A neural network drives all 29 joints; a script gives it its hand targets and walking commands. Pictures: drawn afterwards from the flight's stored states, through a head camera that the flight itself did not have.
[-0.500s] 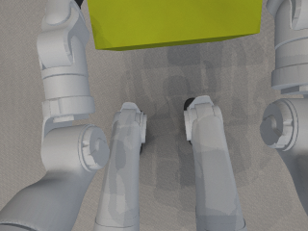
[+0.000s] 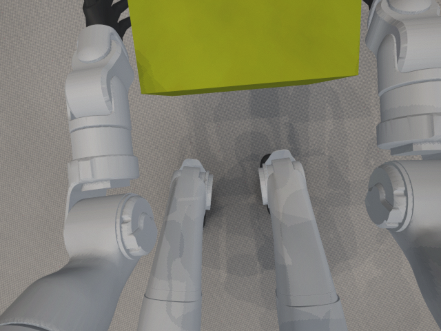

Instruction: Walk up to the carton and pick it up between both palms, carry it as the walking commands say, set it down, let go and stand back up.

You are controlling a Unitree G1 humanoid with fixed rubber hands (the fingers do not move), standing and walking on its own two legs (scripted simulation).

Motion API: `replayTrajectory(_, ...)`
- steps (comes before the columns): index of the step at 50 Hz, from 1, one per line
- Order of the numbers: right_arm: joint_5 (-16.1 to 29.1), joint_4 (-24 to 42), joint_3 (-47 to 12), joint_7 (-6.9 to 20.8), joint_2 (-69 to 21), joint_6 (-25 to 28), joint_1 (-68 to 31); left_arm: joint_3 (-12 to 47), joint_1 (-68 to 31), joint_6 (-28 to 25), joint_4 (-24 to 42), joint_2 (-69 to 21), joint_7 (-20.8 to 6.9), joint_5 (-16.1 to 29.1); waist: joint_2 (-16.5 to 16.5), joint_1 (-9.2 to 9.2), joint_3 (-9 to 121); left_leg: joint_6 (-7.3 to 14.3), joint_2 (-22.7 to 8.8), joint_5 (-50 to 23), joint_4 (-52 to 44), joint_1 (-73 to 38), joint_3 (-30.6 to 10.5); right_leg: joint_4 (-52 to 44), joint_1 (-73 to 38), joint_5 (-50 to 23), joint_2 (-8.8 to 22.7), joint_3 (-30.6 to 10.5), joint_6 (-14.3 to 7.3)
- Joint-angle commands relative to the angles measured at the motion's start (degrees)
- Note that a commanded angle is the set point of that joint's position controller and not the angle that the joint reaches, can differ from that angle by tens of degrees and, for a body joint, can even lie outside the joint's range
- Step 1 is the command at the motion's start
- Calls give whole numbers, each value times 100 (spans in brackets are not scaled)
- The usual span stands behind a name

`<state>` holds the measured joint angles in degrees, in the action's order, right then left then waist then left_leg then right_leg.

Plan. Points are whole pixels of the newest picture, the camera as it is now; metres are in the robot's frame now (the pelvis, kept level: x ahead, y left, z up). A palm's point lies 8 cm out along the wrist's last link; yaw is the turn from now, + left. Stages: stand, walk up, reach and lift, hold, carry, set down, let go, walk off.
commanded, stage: reach and lift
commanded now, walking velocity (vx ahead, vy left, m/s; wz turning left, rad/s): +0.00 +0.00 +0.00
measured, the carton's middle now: out of the picture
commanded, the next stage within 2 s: none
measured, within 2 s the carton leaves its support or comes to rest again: neither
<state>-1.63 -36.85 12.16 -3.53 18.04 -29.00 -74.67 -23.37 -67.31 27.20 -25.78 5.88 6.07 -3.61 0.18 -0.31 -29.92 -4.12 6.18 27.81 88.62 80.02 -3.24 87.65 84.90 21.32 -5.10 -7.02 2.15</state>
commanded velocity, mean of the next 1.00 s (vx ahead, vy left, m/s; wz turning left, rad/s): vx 0.00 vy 0.00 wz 0.00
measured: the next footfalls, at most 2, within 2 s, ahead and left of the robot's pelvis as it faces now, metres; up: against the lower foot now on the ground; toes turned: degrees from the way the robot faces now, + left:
none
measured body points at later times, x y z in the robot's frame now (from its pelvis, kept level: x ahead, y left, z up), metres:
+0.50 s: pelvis +0.00 +0.00 +0.06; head +0.28 -0.02 +0.39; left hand +0.50 +0.17 -0.01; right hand +0.52 -0.19 -0.01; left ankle +0.13 +0.14 -0.54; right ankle +0.16 -0.12 -0.54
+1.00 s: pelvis +0.03 +0.00 +0.12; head +0.26 -0.02 +0.50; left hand +0.48 +0.17 +0.07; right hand +0.50 -0.19 +0.06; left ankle +0.13 +0.14 -0.54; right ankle +0.16 -0.12 -0.54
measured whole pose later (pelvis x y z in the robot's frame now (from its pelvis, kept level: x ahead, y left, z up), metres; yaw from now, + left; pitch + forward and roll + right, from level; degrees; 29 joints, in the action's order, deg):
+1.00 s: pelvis +0.03 +0.00 +0.12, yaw -1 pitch +11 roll +2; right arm -4.5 -35.1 12.7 -2.9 10.7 -26.8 -54.3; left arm -22.5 -46.6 25.3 -23.5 -0.8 5.3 -6.1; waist 0.9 0.4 -20.9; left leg -3.1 5.0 19.9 59.5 51.1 -6.1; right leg 58.6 55.1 14.7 -4.3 -7.4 1.4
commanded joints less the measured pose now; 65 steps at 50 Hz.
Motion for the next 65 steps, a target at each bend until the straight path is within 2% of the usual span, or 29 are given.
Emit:
replayTrajectory(1, 1417, 1555, -3236, 1882, -6844, 412, -3977, 3988, -5097, -294, 1029, -5656, -1905, 1463, -349, 272, 14418, 315, 332, -1137, -1314, -2268, 700, -979, -5714, -1316, -214, 682, -90)
replayTrajectory(3, 1365, 1408, -3137, 1888, -6766, 435, -3783, 3942, -4919, -284, 848, -5619, -1930, 1422, -275, 239, 14026, 275, 318, -1044, -1350, -2109, 717, -1075, -5599, -1224, -202, 641, -117)
replayTrajectory(4, 1479, 1715, -3341, 1866, -6922, 455, -3923, 4004, -4761, -287, 936, -5744, -1926, 1469, -450, 289, 14336, 313, 340, -1267, -1451, -2450, 655, -1137, -5817, -1423, -219, 685, -56)
replayTrajectory(7, 1439, 1797, -3422, 1828, -6917, 459, -3672, 4208, -4848, -335, 1210, -5773, -1934, 1599, -484, 127, 14531, 306, 337, -1407, -1535, -2560, 599, -1174, -6126, -1675, -221, 674, -78)
replayTrajectory(15, 1381, 1548, -3361, 1886, -6946, 515, -3663, 4179, -4598, -342, 955, -5921, -1916, 1454, -274, 262, 13769, 268, 269, -959, -2027, -3023, 558, -1741, -5984, -951, -206, 604, -130)
replayTrajectory(19, 1302, 1345, -3251, 1943, -6946, 521, -3567, 3958, -4403, -323, 656, -5895, -1939, 1359, -427, 310, 13393, 289, 227, -728, -2224, -3011, 512, -1972, -5913, -641, -171, 603, -122)
replayTrajectory(20, 1376, 1350, -3304, 1967, -7092, 540, -3668, 4004, -4378, -337, 745, -5989, -1939, 1347, -399, 426, 13353, 323, 233, -723, -2330, -3221, 490, -2020, -5866, -600, -183, 611, -107)
replayTrajectory(21, 1242, 1166, -3152, 2007, -6985, 530, -3449, 4083, -4632, -350, 934, -5956, -1951, 1373, -360, 210, 13418, 300, 211, -666, -2383, -3327, 463, -2078, -5853, -514, -189, 677, -152)
replayTrajectory(22, 1271, 1139, -3126, 2013, -7028, 557, -3571, 4012, -4487, -332, 745, -5986, -1945, 1290, -226, 352, 13259, 304, 202, -619, -2406, -3324, 471, -2169, -5758, -422, -157, 573, -172)
replayTrajectory(23, 1242, 1050, -3130, 2050, -7053, 532, -3336, 4191, -4640, -347, 1075, -6025, -1956, 1409, -274, 172, 13495, 253, 190, -774, -2490, -3598, 458, -2233, -5940, -568, -189, 665, -187)
replayTrajectory(24, 1211, 1140, -3065, 2053, -7016, 566, -3456, 4072, -4553, -356, 938, -6013, -1969, 1347, -260, 248, 13298, 235, 180, -778, -2503, -3544, 477, -2244, -5848, -621, -179, 680, -183)
replayTrajectory(27, 1127, 1212, -2999, 2076, -6938, 613, -3373, 4000, -4197, -314, 582, -6182, -2012, 1255, -143, 147, 13256, 238, 171, -684, -2673, -3583, 415, -2420, -6063, -540, -179, 589, -221)
replayTrajectory(29, 1174, 1294, -3109, 2114, -7105, 608, -3319, 4095, -4201, -340, 827, -6225, -2028, 1307, -237, 176, 13364, 239, 160, -762, -2753, -3828, 408, -2493, -6186, -591, -184, 638, -206)
replayTrajectory(32, 1088, 1268, -3083, 2136, -7104, 591, -3123, 4193, -4135, -350, 872, -6218, -2061, 1319, -237, 45, 13166, 265, 161, -800, -2948, -3852, 363, -2650, -6399, -761, -170, 612, -213)
replayTrajectory(37, 1170, 1563, -3294, 2181, -7276, 597, -2984, 4266, -3957, -352, 1099, -6241, -2146, 1255, -259, 149, 13323, 293, 188, -934, -3198, -4109, 371, -2955, -6992, -914, -141, 495, -205)
replayTrajectory(41, 1198, 1583, -3443, 2187, -7426, 588, -2769, 4078, -3406, -360, 874, -6169, -2183, 1113, -496, 370, 12993, 369, 176, -1068, -3485, -4194, 325, -3167, -7301, -1131, -105, 462, -145)
replayTrajectory(42, 1209, 1702, -3496, 2197, -7395, 594, -2633, 4179, -3400, -355, 995, -6249, -2196, 1168, -394, 311, 13147, 358, 181, -1205, -3561, -4378, 323, -3230, -7439, -1288, -104, 458, -146)
replayTrajectory(43, 1203, 1642, -3485, 2212, -7368, 611, -2681, 4109, -3231, -359, 865, -6224, -2203, 1099, -391, 423, 12900, 363, 188, -1151, -3584, -4321, 328, -3273, -7313, -1176, -95, 432, -160)
replayTrajectory(44, 1113, 1545, -3367, 2214, -7367, 638, -2443, 4181, -3211, -358, 862, -6317, -2214, 1130, -304, 247, 12801, 360, 159, -1171, -3658, -4357, 279, -3342, -7349, -1204, -94, 442, -194)
replayTrajectory(45, 1096, 1481, -3397, 2221, -7539, 631, -2223, 4190, -3089, -389, 930, -6354, -2220, 1097, -312, 322, 12683, 359, 160, -1339, -3766, -4366, 269, -3356, -7472, -1467, -106, 480, -195)
replayTrajectory(46, 1102, 1587, -3419, 2223, -7474, 641, -2160, 4358, -3199, -394, 1143, -6312, -2236, 1167, -269, 172, 12833, 330, 144, -1467, -3794, -4558, 268, -3400, -7530, -1677, -117, 495, -201)
replayTrajectory(53, 646, 927, -2779, 2249, -7678, 727, -1324, 3668, -2103, -436, 71, -6464, -2358, 618, -353, 133, 10022, 442, 87, -979, -4372, -3940, 159, -3954, -7187, -1253, 30, 403, -207)
replayTrajectory(54, 485, 712, -2544, 2275, -7612, 735, -1165, 3408, -1928, -422, -274, -6631, -2406, 478, -340, 22, 9277, 426, 76, -847, -4416, -3710, 155, -4017, -6982, -1113, 83, 398, -209)
replayTrajectory(58, 239, 548, -2215, 2347, -7637, 660, -603, 3047, -1193, -325, -756, -6820, -2505, 279, -256, -6, 7922, 424, 9, -731, -4886, -4205, 105, -4662, -6757, -619, 105, 401, -282)
replayTrajectory(59, 106, 253, -2052, 2367, -7637, 617, -358, 2990, -1182, -332, -813, -6797, -2509, 267, -286, -147, 7499, 411, -31, -668, -4996, -4192, 71, -4734, -6643, -620, 82, 450, -297)
replayTrajectory(60, 97, 190, -2054, 2376, -7646, 595, -258, 2801, -904, -299, -951, -6626, -2511, 137, -299, 16, 7160, 425, -25, -669, -5069, -4218, 90, -4828, -6599, -634, 92, 422, -296)
replayTrajectory(61, -20, -19, -1876, 2393, -7623, 557, -23, 2605, -538, -275, -1168, -6614, -2495, -25, -402, 3, 6835, 446, -36, -683, -5215, -4218, 54, -4895, -6635, -692, 61, 480, -295)
replayTrajectory(64, -199, -200, -1684, 2410, -7458, 480, 683, 2139, 369, -190, -1446, -6404, -2464, -423, -256, 275, 6124, 423, -49, -1115, -5516, -4482, 74, -5232, -6642, -1117, 96, 373, -304)
replayTrajectory(65, -283, -305, -1614, 2399, -7416, 451, 989, 2150, 489, -181, -1340, -6316, -2427, -432, -274, 237, 5972, 382, -74, -1362, -5631, -4609, 69, -5313, -6773, -1401, 79, 360, -319)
